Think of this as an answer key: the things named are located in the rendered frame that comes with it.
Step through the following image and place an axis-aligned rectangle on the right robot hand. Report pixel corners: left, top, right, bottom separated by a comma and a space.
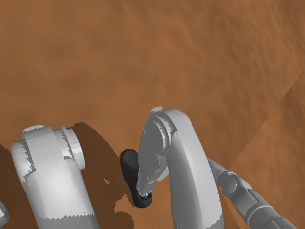
207, 157, 227, 185

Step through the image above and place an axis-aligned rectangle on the left robot arm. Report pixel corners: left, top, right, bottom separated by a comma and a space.
0, 201, 10, 229

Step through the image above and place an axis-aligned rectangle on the right robot arm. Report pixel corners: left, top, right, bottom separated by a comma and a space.
216, 171, 297, 229

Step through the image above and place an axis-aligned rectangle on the right robot foot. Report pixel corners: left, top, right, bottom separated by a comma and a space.
120, 149, 152, 208

